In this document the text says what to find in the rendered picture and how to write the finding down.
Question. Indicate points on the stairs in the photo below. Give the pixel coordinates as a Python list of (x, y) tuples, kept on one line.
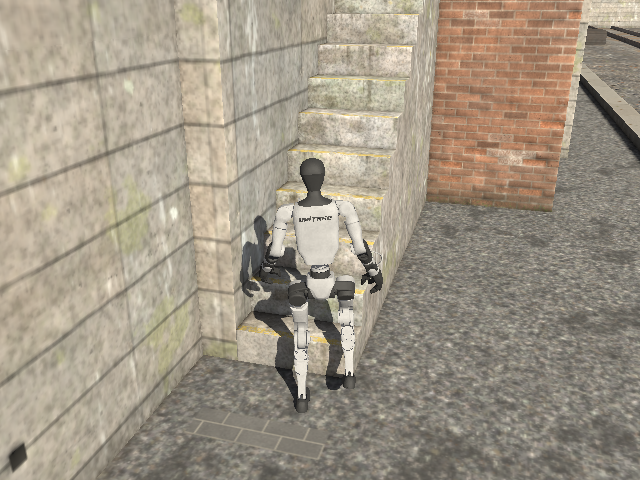
[(369, 121)]

